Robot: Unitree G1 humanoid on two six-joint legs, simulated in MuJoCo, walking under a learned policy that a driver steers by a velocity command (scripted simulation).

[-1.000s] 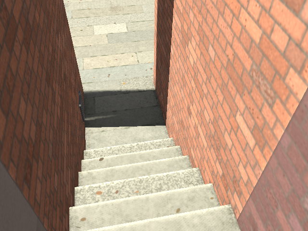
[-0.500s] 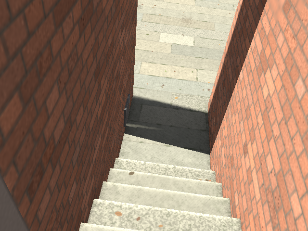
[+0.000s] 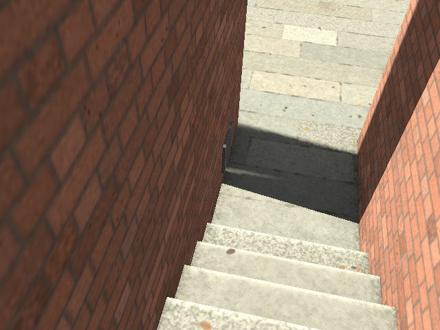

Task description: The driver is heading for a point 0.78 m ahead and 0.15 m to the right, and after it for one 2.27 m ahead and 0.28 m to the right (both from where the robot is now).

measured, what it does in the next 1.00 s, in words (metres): goes down, turning right: left foot 0.19 m lower, then right foot 0.19 m lower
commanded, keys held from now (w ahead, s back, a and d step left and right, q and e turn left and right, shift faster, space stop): w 0.08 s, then w+e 0.66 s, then w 0.26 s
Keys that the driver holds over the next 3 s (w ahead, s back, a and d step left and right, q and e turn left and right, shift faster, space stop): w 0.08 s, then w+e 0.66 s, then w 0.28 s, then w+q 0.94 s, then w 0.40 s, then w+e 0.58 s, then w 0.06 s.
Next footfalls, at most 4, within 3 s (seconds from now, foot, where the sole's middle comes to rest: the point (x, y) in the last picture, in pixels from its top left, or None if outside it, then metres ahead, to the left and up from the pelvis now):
0.02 left None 0.14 0.12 -0.84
0.52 right None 0.37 -0.16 -1.02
1.00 left None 0.62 -0.04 -1.21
1.34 right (331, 323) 0.78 -0.38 -1.25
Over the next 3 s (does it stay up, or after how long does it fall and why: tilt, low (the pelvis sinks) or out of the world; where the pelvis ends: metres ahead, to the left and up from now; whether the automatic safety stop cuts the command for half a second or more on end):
stays up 1.66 -0.23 -1.16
